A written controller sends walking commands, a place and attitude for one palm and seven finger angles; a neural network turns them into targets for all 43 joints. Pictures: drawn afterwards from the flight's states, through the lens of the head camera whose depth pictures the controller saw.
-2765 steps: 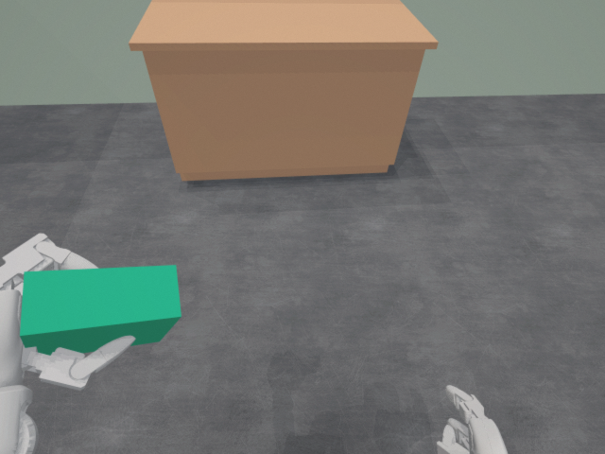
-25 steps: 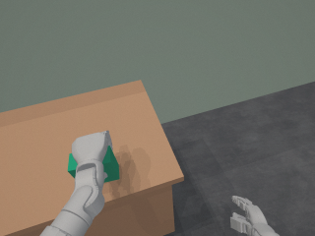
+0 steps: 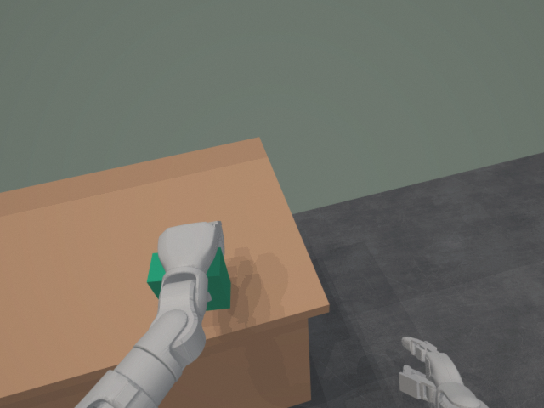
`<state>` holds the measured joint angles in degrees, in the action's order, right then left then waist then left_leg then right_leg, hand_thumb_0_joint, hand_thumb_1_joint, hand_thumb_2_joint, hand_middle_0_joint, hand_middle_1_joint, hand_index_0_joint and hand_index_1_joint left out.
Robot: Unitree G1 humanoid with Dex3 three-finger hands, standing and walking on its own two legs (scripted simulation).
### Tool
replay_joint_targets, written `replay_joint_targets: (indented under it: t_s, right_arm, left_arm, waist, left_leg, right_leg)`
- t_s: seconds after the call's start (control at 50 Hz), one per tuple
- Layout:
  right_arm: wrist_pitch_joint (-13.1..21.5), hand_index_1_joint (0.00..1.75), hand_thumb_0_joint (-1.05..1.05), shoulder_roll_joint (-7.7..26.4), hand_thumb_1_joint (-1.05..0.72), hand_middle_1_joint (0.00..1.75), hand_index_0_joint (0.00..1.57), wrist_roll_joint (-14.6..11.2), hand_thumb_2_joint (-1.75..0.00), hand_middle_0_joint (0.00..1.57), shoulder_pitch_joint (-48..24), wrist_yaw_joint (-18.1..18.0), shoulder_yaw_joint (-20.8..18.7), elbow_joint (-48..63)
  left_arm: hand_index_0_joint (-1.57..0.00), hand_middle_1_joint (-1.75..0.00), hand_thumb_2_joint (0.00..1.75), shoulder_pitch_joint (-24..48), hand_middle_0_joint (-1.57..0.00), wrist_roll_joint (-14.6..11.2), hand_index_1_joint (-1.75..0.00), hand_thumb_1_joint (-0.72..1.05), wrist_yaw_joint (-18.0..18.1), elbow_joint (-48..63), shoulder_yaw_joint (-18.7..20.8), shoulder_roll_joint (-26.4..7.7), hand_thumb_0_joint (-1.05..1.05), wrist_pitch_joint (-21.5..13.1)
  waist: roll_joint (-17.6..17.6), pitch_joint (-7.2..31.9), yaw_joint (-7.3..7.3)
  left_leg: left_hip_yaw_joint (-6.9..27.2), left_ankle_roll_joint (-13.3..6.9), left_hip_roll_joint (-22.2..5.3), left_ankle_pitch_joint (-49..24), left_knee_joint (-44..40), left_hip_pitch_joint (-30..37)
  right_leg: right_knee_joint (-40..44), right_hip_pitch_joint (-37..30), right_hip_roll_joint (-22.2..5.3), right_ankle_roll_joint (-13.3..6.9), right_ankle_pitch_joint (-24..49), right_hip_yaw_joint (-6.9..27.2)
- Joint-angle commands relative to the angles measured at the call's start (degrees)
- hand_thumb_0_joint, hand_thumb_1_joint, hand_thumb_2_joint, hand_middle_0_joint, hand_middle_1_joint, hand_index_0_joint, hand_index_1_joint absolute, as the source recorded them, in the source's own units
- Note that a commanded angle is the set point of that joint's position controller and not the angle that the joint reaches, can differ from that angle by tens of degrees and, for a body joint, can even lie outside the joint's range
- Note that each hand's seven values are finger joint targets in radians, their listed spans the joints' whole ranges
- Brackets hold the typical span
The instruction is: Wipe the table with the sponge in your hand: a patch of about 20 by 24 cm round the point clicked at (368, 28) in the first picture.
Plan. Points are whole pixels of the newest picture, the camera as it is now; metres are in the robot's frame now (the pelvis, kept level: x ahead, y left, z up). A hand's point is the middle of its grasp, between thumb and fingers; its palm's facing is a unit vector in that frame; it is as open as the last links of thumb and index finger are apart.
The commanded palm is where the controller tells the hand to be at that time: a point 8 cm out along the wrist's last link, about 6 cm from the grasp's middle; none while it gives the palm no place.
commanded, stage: slide across to the third lane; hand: left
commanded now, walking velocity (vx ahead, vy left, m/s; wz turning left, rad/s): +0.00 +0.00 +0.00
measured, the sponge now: (196, 288) +0.31 +0.19 -0.01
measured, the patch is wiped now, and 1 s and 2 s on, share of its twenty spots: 0.75 0.75 0.75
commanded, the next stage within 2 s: wipe forward along the third lane in 1.20 s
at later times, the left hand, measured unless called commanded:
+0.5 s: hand (224, 262) +0.33 +0.13 +0.05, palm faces +0.00 -0.02 -1.00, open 9.5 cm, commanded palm +0.29 +0.10 +0.09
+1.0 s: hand (225, 260) +0.33 +0.13 +0.05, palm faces -0.03 -0.03 -1.00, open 9.4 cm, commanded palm +0.30 +0.11 +0.09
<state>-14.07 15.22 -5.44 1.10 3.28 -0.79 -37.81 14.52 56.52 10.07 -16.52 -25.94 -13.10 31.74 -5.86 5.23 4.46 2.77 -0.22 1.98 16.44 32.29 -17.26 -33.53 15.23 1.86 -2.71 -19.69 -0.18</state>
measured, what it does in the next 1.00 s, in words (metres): stands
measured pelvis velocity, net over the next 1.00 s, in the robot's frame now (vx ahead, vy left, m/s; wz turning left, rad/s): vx -0.02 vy -0.02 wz -0.01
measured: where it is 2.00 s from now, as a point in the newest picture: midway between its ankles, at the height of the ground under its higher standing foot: outside the picture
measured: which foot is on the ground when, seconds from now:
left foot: down 0.00-1.00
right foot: down 0.00-1.00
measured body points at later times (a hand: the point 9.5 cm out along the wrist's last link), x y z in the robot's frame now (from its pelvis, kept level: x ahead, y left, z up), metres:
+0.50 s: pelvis -0.02 -0.01 +0.00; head -0.04 -0.05 +0.44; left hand +0.32 +0.12 +0.11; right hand +0.19 -0.22 -0.11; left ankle +0.00 +0.12 -0.73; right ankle -0.02 -0.09 -0.73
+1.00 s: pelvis -0.02 -0.02 +0.00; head -0.04 -0.07 +0.45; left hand +0.33 +0.12 +0.10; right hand +0.18 -0.25 -0.11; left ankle +0.00 +0.12 -0.73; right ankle -0.02 -0.09 -0.73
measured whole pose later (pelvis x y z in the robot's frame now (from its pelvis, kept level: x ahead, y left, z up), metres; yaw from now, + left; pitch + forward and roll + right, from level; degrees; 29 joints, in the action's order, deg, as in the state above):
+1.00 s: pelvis -0.02 -0.02 +0.00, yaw +0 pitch +2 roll +1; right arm -14.2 14.7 -5.4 3.2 2.1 -1.1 -41.4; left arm 25.5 53.1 13.8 -34.8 -26.1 -8.3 30.7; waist -5.2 6.6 3.4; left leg 3.1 0.9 0.5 14.2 30.7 -18.3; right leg -33.0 17.0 3.3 -4.3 -17.7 -0.5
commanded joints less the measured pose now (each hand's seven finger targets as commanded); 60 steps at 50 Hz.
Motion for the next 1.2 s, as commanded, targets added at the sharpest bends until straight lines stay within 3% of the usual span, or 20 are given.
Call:
replay_joint_targets:
  t_s: [0.0,0.08,0.16,0.2,0.26,0.36,0.38,0.4,0.46,0.48,0.5,0.56,0.62,0.72,0.8,0.9,1.0,1.08,1.14,1.18]
  right_arm:
    - [2.92,0.3,0.0,4.64,-0.9,0.3,0.2,-0.3,-0.9,0.2,-12.11,0.59,-1.73,8.5]
    - [2.87,0.3,0.0,4.56,-0.9,0.3,0.2,-0.11,-0.9,0.2,-12.31,1.01,-1.89,8.38]
    - [2.56,0.3,0.0,4.42,-0.9,0.3,0.2,-0.11,-0.9,0.2,-12.08,1.04,-1.75,7.1]
    - [2.31,0.3,0.0,4.38,-0.9,0.3,0.2,-0.01,-0.9,0.2,-11.92,1.34,-1.92,7.07]
    - [2.11,0.3,0.0,4.28,-0.9,0.3,0.2,0.08,-0.9,0.2,-12.04,1.57,-1.92,6.68]
    - [1.5,0.3,0.0,4.31,-0.9,0.3,0.2,0.07,-0.9,0.2,-12.27,1.33,-1.72,6.6]
    - [1.25,0.3,0.0,4.51,-0.9,0.3,0.2,0.24,-0.9,0.2,-12.56,1.28,-1.71,6.91]
    - [1.23,0.3,0.0,4.31,-0.9,0.3,0.2,0.03,-0.9,0.2,-12.24,1.18,-1.64,6.7]
    - [1.59,0.3,0.0,4.34,-0.9,0.3,0.2,-0.04,-0.9,0.2,-11.96,0.88,-1.66,6.51]
    - [1.47,0.3,0.0,4.52,-0.9,0.3,0.2,0.05,-0.9,0.2,-12.36,0.69,-1.71,6.72]
    - [1.58,0.3,0.0,4.37,-0.9,0.3,0.2,-0.1,-0.9,0.2,-11.91,0.51,-1.64,6.6]
    - [1.89,0.3,0.0,4.56,-0.9,0.3,0.2,-0.24,-0.9,0.2,-11.94,-0.15,-1.55,6.34]
    - [2.17,0.3,0.0,4.53,-0.9,0.3,0.2,-0.43,-0.9,0.2,-11.16,-0.59,-1.56,5.91]
    - [2.54,0.3,0.0,4.62,-0.9,0.3,0.2,-0.14,-0.9,0.2,-10.35,-0.58,-1.94,6.1]
    - [2.71,0.3,0.0,4.63,-0.9,0.3,0.2,-0.26,-0.9,0.2,-10.39,-1.04,-1.87,5.9]
    - [2.79,0.3,0.0,4.59,-0.9,0.3,0.2,-0.16,-0.9,0.2,-10.33,-1.07,-1.88,6.08]
    - [2.6,0.3,0.0,4.72,-0.9,0.3,0.2,-0.11,-0.9,0.2,-10.61,-1.25,-1.83,6.14]
    - [2.42,0.3,0.0,4.46,-0.9,0.3,0.2,-0.13,-0.9,0.2,-10.61,-0.9,-1.87,6.69]
    - [2.12,0.3,0.0,4.72,-0.9,0.3,0.2,0.11,-0.9,0.2,-10.97,-1.06,-1.76,6.72]
    - [2.0,0.3,0.0,4.45,-0.9,0.3,0.2,-0.08,-0.9,0.2,-11.22,-0.95,-1.73,7.38]
  left_arm:
    - [-1.2,-1.6,1.3,18.14,-1.2,-2.43,-1.6,0.1,0.0,5.18,-5.53,9.49,0.0,-3.11]
    - [-1.2,-1.6,1.3,18.48,-1.2,-3.4,-1.6,0.1,0.54,3.3,-5.15,10.45,0.0,-2.92]
    - [-1.2,-1.6,1.3,23.28,-1.2,-2.46,-1.6,0.1,1.2,-0.63,-6.21,11.66,0.0,-2.45]
    - [-1.2,-1.6,1.3,23.65,-1.2,-1.96,-1.6,0.1,1.48,-1.33,-6.73,12.42,0.0,-2.16]
    - [-1.2,-1.6,1.3,24.81,-1.2,-2.89,-1.6,0.1,2.09,-3.04,-6.32,12.68,0.0,-1.9]
    - [-1.2,-1.6,1.3,24.11,-1.2,-2.98,-1.6,0.1,2.76,-5.23,-4.51,11.09,0.0,-0.85]
    - [-1.2,-1.6,1.3,23.58,-1.2,-3.0,-1.6,0.1,2.75,-4.76,-2.98,9.63,0.0,-0.67]
    - [-1.2,-1.6,1.3,25.27,-1.2,-2.41,-1.6,0.1,2.93,-5.87,-4.45,10.66,0.0,-0.52]
    - [-1.2,-1.6,1.3,25.63,-1.2,-2.89,-1.6,0.1,3.41,-8.21,-3.59,10.32,0.0,-0.51]
    - [-1.2,-1.6,1.3,24.99,-1.2,-3.5,-1.6,0.1,3.51,-8.03,-1.14,8.27,0.0,-0.52]
    - [-1.2,-1.6,1.3,25.25,-1.2,-3.93,-1.6,0.1,3.66,-8.64,-2.5,9.69,0.0,-0.62]
    - [-1.2,-1.6,1.3,25.51,-1.2,-4.28,-1.6,0.1,3.85,-10.18,-1.12,8.2,0.0,-0.72]
    - [-1.2,-1.6,1.3,28.14,-1.2,-3.96,-1.6,0.1,3.95,-11.85,-1.62,8.71,0.0,-1.04]
    - [-1.2,-1.6,1.3,25.63,-1.2,-3.93,-1.6,0.1,3.91,-12.4,-1.27,8.76,0.0,-2.27]
    - [-1.2,-1.6,1.3,27.63,-1.2,-4.48,-1.6,0.1,3.95,-12.87,-1.36,8.7,0.0,-2.95]
    - [-1.2,-1.6,1.3,25.53,-1.2,-4.21,-1.6,0.1,3.94,-11.98,-0.8,8.14,0.0,-3.38]
    - [-1.2,-1.6,1.3,25.24,-1.2,-3.85,-1.6,0.1,3.74,-11.83,0.4,6.47,0.0,-3.21]
    - [-1.2,-1.6,1.3,24.46,-1.2,-3.76,-1.6,0.1,3.3,-9.82,-0.55,7.78,0.0,-3.06]
    - [-1.2,-1.6,1.3,21.41,-1.2,-3.46,-1.6,0.1,3.32,-9.7,1.07,5.77,0.0,-2.77]
    - [-1.2,-1.6,1.3,23.2,-1.2,-3.75,-1.6,0.1,2.99,-7.56,-0.08,6.93,0.0,-2.7]
  waist:
    - [10.08,7.91,-3.62]
    - [12.58,10.5,-3.03]
    - [11.65,9.04,-3.65]
    - [11.31,10.5,-3.51]
    - [11.79,10.6,-3.47]
    - [11.82,9.55,-3.06]
    - [11.24,9.99,-2.32]
    - [10.87,9.15,-3.15]
    - [11.54,8.37,-2.96]
    - [10.61,8.44,-2.25]
    - [11.75,9.28,-2.82]
    - [13.4,8.08,-2.92]
    - [12.5,7.01,-3.48]
    - [12.56,9.16,-2.83]
    - [13.69,7.99,-3.55]
    - [12.95,8.64,-3.08]
    - [13.55,7.72,-3.12]
    - [13.33,10.1,-3.06]
    - [13.57,9.48,-2.5]
    - [12.85,9.9,-2.93]
  left_leg:
    - [-0.93,-2.56,-0.75,-11.45,-2.87,5.87]
    - [-0.95,-2.56,-0.47,-12.43,-2.31,5.12]
    - [-1.03,-2.41,-0.47,-10.48,-2.01,4.6]
    - [-0.88,-2.39,-0.52,-11.17,-1.78,4.89]
    - [-1.36,-2.41,-0.24,-10.74,-1.38,4.14]
    - [-2.02,-2.26,-0.17,-9.29,-2.01,2.91]
    - [-1.54,-2.18,-0.15,-8.9,-2.53,2.33]
    - [-2.02,-2.22,-0.32,-7.82,-2.66,2.67]
    - [-2.36,-2.33,-0.07,-6.23,-2.91,2.0]
    - [-1.99,-2.18,-0.11,-5.8,-3.5,1.39]
    - [-2.58,-2.38,0.12,-5.84,-3.27,2.01]
    - [-2.8,-2.33,0.07,-4.46,-3.63,1.24]
    - [-2.86,-2.38,0.14,-3.4,-4.14,1.37]
    - [-2.99,-2.47,0.33,-4.8,-3.87,1.71]
    - [-3.06,-2.57,0.37,-4.16,-4.04,1.69]
    - [-3.13,-2.55,0.44,-5.93,-3.85,2.12]
    - [-3.28,-2.51,0.32,-6.26,-3.81,1.93]
    - [-3.26,-2.59,0.42,-9.18,-3.43,2.61]
    - [-3.55,-2.57,0.51,-9.19,-3.24,2.54]
    - [-3.26,-2.56,0.42,-9.53,-3.52,2.59]
  right_leg:
    - [4.31,1.51,0.77,-1.63,15.92,-0.5]
    - [3.89,-0.18,0.61,-1.59,18.49,-0.41]
    - [3.7,1.98,0.48,-1.56,16.01,-0.88]
    - [3.27,1.59,0.47,-1.76,16.36,-0.89]
    - [3.49,1.31,0.38,-1.61,17.18,-0.78]
    - [4.43,0.79,0.17,-1.48,16.22,-0.03]
    - [4.81,0.21,0.49,-1.79,15.51,0.67]
    - [4.69,1.2,0.23,-1.52,13.42,0.02]
    - [5.73,1.49,0.31,-1.43,11.48,0.44]
    - [6.24,0.93,0.51,-1.69,11.0,1.08]
    - [6.17,0.27,0.14,-1.24,11.41,0.74]
    - [7.35,0.85,0.1,-0.95,9.76,1.55]
    - [8.01,1.89,0.12,-0.97,7.82,1.66]
    - [7.87,0.46,0.13,-1.0,9.8,1.94]
    - [8.75,0.86,0.03,-0.66,9.37,2.37]
    - [8.43,-0.12,-0.05,-0.76,12.57,2.76]
    - [8.67,-0.11,-0.16,-0.63,13.67,3.29]
    - [7.49,-2.05,-0.29,-0.81,18.7,2.79]
    - [7.82,-2.22,-0.35,-0.7,19.37,3.59]
    - [7.5,-2.67,-0.29,-0.86,19.67,3.22]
